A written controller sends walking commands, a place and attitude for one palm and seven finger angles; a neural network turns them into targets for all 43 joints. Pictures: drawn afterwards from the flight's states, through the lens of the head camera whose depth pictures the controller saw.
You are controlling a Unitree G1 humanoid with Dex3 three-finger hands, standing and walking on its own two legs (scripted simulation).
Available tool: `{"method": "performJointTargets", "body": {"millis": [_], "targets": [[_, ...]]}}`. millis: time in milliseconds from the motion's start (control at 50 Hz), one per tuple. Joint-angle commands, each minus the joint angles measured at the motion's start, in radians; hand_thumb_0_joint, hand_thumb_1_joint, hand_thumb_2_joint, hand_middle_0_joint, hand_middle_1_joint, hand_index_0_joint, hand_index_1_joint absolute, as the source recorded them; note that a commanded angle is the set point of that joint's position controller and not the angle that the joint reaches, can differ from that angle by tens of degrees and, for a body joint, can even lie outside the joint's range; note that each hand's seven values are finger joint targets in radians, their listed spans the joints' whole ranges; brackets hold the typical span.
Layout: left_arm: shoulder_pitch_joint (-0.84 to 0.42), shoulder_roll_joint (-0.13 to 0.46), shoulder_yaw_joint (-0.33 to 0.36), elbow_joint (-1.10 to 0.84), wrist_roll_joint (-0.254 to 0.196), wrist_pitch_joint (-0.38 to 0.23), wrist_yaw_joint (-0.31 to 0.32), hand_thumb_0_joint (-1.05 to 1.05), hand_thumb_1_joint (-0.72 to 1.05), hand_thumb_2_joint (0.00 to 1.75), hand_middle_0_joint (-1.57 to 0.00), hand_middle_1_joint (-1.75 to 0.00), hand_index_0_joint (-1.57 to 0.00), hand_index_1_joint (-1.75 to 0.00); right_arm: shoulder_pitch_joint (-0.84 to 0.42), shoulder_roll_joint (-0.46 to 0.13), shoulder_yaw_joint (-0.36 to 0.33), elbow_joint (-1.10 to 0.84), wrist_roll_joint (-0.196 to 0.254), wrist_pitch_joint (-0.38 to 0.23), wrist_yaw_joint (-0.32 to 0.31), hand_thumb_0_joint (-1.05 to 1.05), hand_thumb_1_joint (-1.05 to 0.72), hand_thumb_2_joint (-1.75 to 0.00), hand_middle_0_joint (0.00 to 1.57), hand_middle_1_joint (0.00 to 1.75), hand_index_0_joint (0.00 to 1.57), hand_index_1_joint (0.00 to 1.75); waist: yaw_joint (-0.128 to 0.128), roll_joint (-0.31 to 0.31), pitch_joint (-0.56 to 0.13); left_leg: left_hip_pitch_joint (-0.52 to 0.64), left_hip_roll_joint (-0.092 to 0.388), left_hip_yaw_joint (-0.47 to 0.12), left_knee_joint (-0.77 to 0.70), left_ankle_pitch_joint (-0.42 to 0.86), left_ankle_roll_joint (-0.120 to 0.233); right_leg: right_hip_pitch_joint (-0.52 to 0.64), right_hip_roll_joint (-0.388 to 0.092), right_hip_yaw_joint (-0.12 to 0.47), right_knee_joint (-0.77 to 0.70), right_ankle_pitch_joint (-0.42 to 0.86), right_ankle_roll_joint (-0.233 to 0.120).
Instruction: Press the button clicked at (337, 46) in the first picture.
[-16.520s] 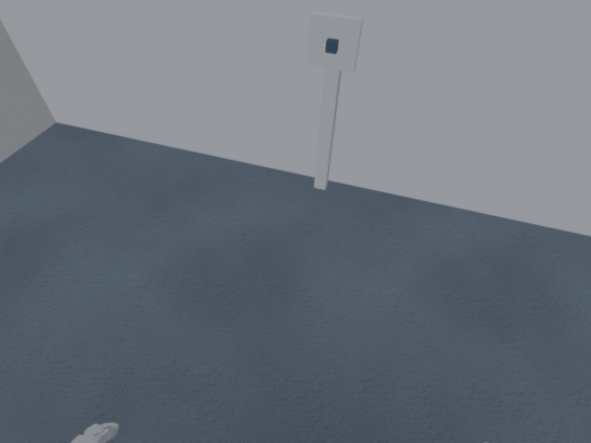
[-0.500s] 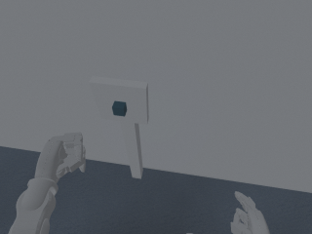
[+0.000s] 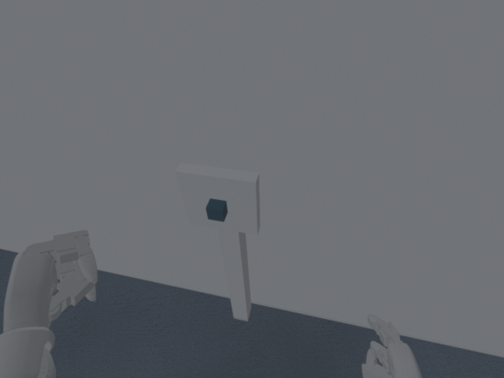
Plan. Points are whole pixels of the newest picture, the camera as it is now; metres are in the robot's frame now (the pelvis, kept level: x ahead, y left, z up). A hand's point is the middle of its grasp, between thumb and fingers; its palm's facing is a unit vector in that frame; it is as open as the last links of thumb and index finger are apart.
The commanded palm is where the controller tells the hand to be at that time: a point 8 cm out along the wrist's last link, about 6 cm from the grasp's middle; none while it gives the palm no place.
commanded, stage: draw the hand back to the body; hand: left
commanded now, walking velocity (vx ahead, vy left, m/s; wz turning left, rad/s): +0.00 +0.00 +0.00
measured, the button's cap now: (217, 209) +0.48 +0.15 -0.04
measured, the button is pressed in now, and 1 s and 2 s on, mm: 0 0 0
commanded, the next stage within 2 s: step back with the hand held close in 0.40 s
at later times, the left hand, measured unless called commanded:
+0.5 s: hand (69, 292) +0.16 +0.23 +0.17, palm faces +0.41 -0.82 -0.39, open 3.1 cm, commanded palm +0.12 +0.27 +0.18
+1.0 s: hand (34, 313) +0.14 +0.26 +0.16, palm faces +0.35 -0.79 -0.50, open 3.1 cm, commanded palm +0.08 +0.29 +0.18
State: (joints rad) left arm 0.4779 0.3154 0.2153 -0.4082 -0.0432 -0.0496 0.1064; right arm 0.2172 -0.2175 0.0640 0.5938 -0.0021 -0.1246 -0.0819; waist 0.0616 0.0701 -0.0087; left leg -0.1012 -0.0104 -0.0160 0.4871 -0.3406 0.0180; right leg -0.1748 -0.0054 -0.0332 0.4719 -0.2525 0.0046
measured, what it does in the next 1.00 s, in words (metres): shifts its weight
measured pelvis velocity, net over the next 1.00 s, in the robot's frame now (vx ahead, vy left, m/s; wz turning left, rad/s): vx -0.06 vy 0.02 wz -0.03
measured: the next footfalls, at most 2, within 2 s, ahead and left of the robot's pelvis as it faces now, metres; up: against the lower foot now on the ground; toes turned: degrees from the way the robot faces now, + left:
right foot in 1.92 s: -0.24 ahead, -0.09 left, +0.00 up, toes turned -1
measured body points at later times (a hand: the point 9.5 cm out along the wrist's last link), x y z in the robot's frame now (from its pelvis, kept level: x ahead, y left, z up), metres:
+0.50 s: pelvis -0.02 -0.01 +0.00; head -0.05 -0.03 +0.45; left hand +0.13 +0.27 +0.19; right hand +0.16 -0.23 -0.08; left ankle -0.05 +0.11 -0.74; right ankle +0.00 -0.12 -0.74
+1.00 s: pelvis -0.06 +0.02 +0.00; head -0.05 +0.02 +0.45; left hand +0.11 +0.30 +0.19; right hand +0.11 -0.23 -0.08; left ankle -0.05 +0.11 -0.74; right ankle +0.00 -0.12 -0.74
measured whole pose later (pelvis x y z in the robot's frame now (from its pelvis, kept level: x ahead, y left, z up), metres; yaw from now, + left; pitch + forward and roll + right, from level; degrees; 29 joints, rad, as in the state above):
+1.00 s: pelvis -0.06 +0.02 +0.00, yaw -1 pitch +0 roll +0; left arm 0.61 0.38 0.38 -0.55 -0.01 -0.21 0.13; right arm 0.20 -0.22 0.00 0.55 0.00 -0.04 -0.08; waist 0.00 0.00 0.02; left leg -0.27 -0.04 0.03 0.53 -0.26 0.05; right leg -0.35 -0.04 0.01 0.50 -0.16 0.03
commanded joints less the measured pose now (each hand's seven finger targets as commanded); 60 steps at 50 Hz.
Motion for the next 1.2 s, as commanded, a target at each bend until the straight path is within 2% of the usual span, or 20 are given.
{"method": "performJointTargets", "body": {"millis": [0, 100, 180, 240, 340, 400, 460, 500, 520, 540, 600, 700, 740, 800, 880, 980, 1040, 1120, 1160, 1180], "targets": [[-0.057, 0.174, 0.147, -0.280, -0.005, -0.082, 0.013, 0.00, 0.90, 0.90, -1.30, -1.50, -1.30, -1.50, -0.115, -0.098, -0.054, -0.154, 0.000, -0.068, -0.005, 0.00, -0.90, -0.90, 0.20, 0.30, 0.20, 0.30, 0.004, -0.003, -0.078, -0.055, 0.036, 0.006, -0.090, 0.393, -0.010, 0.130, -0.009, -0.003, -0.052, 0.260, -0.025], [-0.012, 0.203, 0.209, -0.345, -0.007, -0.108, 0.015, 0.00, 0.90, 0.90, -1.30, -1.50, -1.30, -1.50, -0.119, -0.095, -0.061, -0.149, 0.000, -0.083, -0.004, 0.00, -0.90, -0.90, 0.20, 0.30, 0.20, 0.30, 0.014, 0.013, -0.080, -0.046, 0.037, 0.009, -0.092, 0.402, -0.013, 0.141, -0.008, 0.005, -0.061, 0.273, -0.025], [-0.008, 0.131, 0.151, -0.221, -0.008, -0.097, 0.004, 0.00, 0.90, 0.90, -1.30, -1.50, -1.30, -1.50, -0.118, -0.102, -0.068, -0.137, 0.003, -0.066, -0.003, 0.00, -0.90, -0.90, 0.20, 0.30, 0.20, 0.30, -0.003, -0.068, 0.041, -0.073, 0.039, 0.013, -0.108, 0.284, -0.003, 0.076, -0.004, 0.006, -0.096, 0.178, -0.022], [-0.034, 0.164, 0.180, -0.258, -0.005, -0.114, 0.012, 0.00, 0.90, 0.90, -1.30, -1.50, -1.30, -1.50, -0.123, -0.101, -0.071, -0.141, -0.001, -0.068, -0.009, 0.00, -0.90, -0.90, 0.20, 0.30, 0.20, 0.30, 0.006, -0.041, -0.014, -0.057, 0.031, 0.016, -0.111, 0.247, 0.004, 0.098, -0.009, 0.014, -0.099, 0.148, -0.024], [-0.039, 0.185, 0.191, -0.298, -0.003, -0.124, 0.019, 0.00, 0.90, 0.90, -1.30, -1.50, -1.30, -1.50, -0.134, -0.095, -0.068, -0.143, -0.003, -0.086, -0.014, 0.00, -0.90, -0.90, 0.20, 0.30, 0.20, 0.30, 0.014, -0.007, -0.042, -0.051, 0.026, 0.018, -0.110, 0.238, 0.005, 0.118, -0.011, 0.026, -0.106, 0.146, -0.026], [-0.039, 0.178, 0.187, -0.288, -0.002, -0.124, 0.020, 0.00, 0.90, 0.90, -1.30, -1.50, -1.30, -1.50, -0.136, -0.094, -0.065, -0.137, -0.003, -0.094, -0.014, 0.00, -0.90, -0.90, 0.20, 0.30, 0.20, 0.30, 0.013, 0.012, -0.007, -0.064, 0.026, 0.013, -0.118, 0.211, 0.000, 0.105, -0.008, 0.029, -0.118, 0.111, -0.027], [-0.034, 0.184, 0.196, -0.264, -0.001, -0.126, 0.021, 0.00, 0.90, 0.90, -1.30, -1.50, -1.30, -1.50, -0.139, -0.095, -0.068, -0.131, -0.003, -0.099, -0.017, 0.00, -0.90, -0.90, 0.20, 0.30, 0.20, 0.30, 0.015, -0.008, 0.014, -0.061, 0.025, 0.016, -0.121, 0.195, 0.001, 0.092, -0.005, 0.032, -0.138, 0.087, -0.028], [-0.069, 0.171, 0.186, -0.221, -0.001, -0.126, 0.021, 0.00, 0.90, 0.90, -1.30, -1.50, -1.30, -1.50, -0.132, -0.096, -0.069, -0.121, -0.003, -0.096, -0.018, 0.00, -0.90, -0.90, 0.20, 0.30, 0.20, 0.30, 0.005, -0.029, 0.039, -0.073, 0.025, 0.016, -0.127, 0.173, 0.002, 0.080, -0.005, 0.033, -0.141, 0.057, -0.025], [-0.128, 0.249, 0.295, -0.265, -0.002, -0.170, 0.027, 0.00, 0.90, 0.90, -1.30, -1.50, -1.30, -1.50, -0.104, -0.129, -0.077, -0.157, -0.005, -0.063, -0.011, 0.00, -0.90, -0.90, 0.20, 0.30, 0.20, 0.30, -0.050, -0.087, 0.101, -0.145, 0.028, -0.011, -0.089, 0.102, 0.021, -0.035, -0.055, 0.162, -0.219, 0.035, -0.024], [-0.036, 0.189, 0.256, -0.172, 0.004, -0.171, 0.021, 0.00, 0.90, 0.90, -1.30, -1.50, -1.30, -1.50, -0.108, -0.109, -0.082, -0.134, -0.006, -0.040, -0.008, 0.00, -0.90, -0.90, 0.20, 0.30, 0.20, 0.30, -0.052, -0.146, 0.077, -0.114, 0.021, -0.015, -0.053, 0.087, 0.023, -0.069, -0.083, 0.175, -0.254, -0.014, -0.031], [0.035, 0.165, 0.223, -0.224, 0.011, -0.199, 0.019, 0.00, 0.90, 0.90, -1.30, -1.50, -1.30, -1.50, -0.116, -0.116, -0.088, -0.143, -0.013, -0.007, 0.000, 0.00, -0.90, -0.90, 0.20, 0.30, 0.20, 0.30, -0.056, -0.082, -0.008, -0.102, 0.024, -0.009, -0.052, 0.136, 0.019, -0.056, -0.104, 0.153, -0.230, 0.034, -0.037], [0.117, 0.201, 0.257, -0.305, 0.009, -0.214, 0.035, 0.00, 0.90, 0.90, -1.30, -1.50, -1.30, -1.50, -0.129, -0.126, -0.102, -0.172, -0.008, 0.019, -0.006, 0.00, -0.90, -0.90, 0.20, 0.30, 0.20, 0.30, -0.050, -0.009, -0.144, -0.141, 0.059, -0.033, -0.111, 0.343, 0.011, 0.085, -0.059, 0.063, -0.066, 0.309, -0.015], [0.128, 0.214, 0.271, -0.325, 0.010, -0.214, 0.039, 0.00, 0.90, 0.90, -1.30, -1.50, -1.30, -1.50, -0.132, -0.125, -0.107, -0.185, -0.005, 0.025, -0.007, 0.00, -0.90, -0.90, 0.20, 0.30, 0.20, 0.30, -0.047, 0.005, -0.162, -0.166, 0.067, -0.037, -0.107, 0.387, 0.010, 0.102, -0.048, 0.055, -0.026, 0.355, -0.008], [0.145, 0.220, 0.287, -0.327, 0.008, -0.212, 0.042, 0.00, 0.90, 0.90, -1.30, -1.50, -1.30, -1.50, -0.128, -0.125, -0.113, -0.195, -0.003, 0.035, -0.010, 0.00, -0.90, -0.90, 0.20, 0.30, 0.20, 0.30, -0.047, -0.026, -0.161, -0.213, 0.076, -0.050, -0.104, 0.399, 0.007, 0.115, -0.043, 0.052, 0.013, 0.381, -0.005], [0.138, 0.209, 0.275, -0.342, 0.015, -0.212, 0.043, 0.00, 0.90, 0.90, -1.30, -1.50, -1.30, -1.50, -0.128, -0.130, -0.116, -0.204, -0.001, 0.037, -0.011, 0.00, -0.90, -0.90, 0.20, 0.30, 0.20, 0.30, -0.052, 0.004, -0.125, -0.292, 0.090, -0.063, -0.116, 0.315, 0.021, 0.105, -0.038, 0.064, 0.051, 0.354, -0.001], [0.115, 0.196, 0.271, -0.351, 0.033, -0.215, 0.047, 0.00, 0.90, 0.90, -1.30, -1.50, -1.30, -1.50, -0.117, -0.138, -0.114, -0.216, -0.002, 0.026, -0.011, 0.00, -0.90, -0.90, 0.20, 0.30, 0.20, 0.30, -0.054, 0.024, -0.077, -0.503, 0.124, -0.101, -0.172, 0.035, 0.061, 0.165, -0.019, 0.075, 0.147, 0.263, 0.007], [0.085, 0.195, 0.270, -0.349, 0.041, -0.224, 0.051, 0.00, 0.90, 0.90, -1.30, -1.50, -1.30, -1.50, -0.105, -0.138, -0.114, -0.219, 0.001, 0.020, -0.013, 0.00, -0.90, -0.90, 0.20, 0.30, 0.20, 0.30, -0.064, -0.028, -0.047, -0.566, 0.106, -0.092, -0.138, -0.155, 0.071, 0.133, -0.039, 0.126, 0.119, 0.188, -0.002], [0.059, 0.204, 0.269, -0.365, 0.042, -0.235, 0.058, 0.00, 0.90, 0.90, -1.30, -1.50, -1.30, -1.50, -0.090, -0.137, -0.113, -0.216, -0.004, 0.014, -0.013, 0.00, -0.90, -0.90, 0.20, 0.30, 0.20, 0.30, -0.073, -0.103, -0.040, -0.479, 0.055, -0.078, -0.034, -0.218, 0.055, -0.034, -0.083, 0.199, -0.026, -0.049, -0.027], [0.063, 0.225, 0.287, -0.367, 0.040, -0.244, 0.067, 0.00, 0.90, 0.90, -1.30, -1.50, -1.30, -1.50, -0.092, -0.137, -0.112, -0.209, -0.009, 0.011, -0.017, 0.00, -0.90, -0.90, 0.20, 0.30, 0.20, 0.30, -0.072, -0.096, -0.046, -0.435, 0.050, -0.076, -0.015, -0.209, 0.048, -0.096, -0.090, 0.205, -0.061, -0.126, -0.034], [0.067, 0.208, 0.270, -0.380, 0.039, -0.250, 0.068, 0.00, 0.90, 0.90, -1.30, -1.50, -1.30, -1.50, -0.089, -0.135, -0.108, -0.209, -0.008, 0.009, -0.017, 0.00, -0.90, -0.90, 0.20, 0.30, 0.20, 0.30, -0.075, -0.070, -0.051, -0.425, 0.055, -0.083, -0.017, -0.214, 0.048, -0.106, -0.089, 0.194, -0.056, -0.141, -0.035]]}}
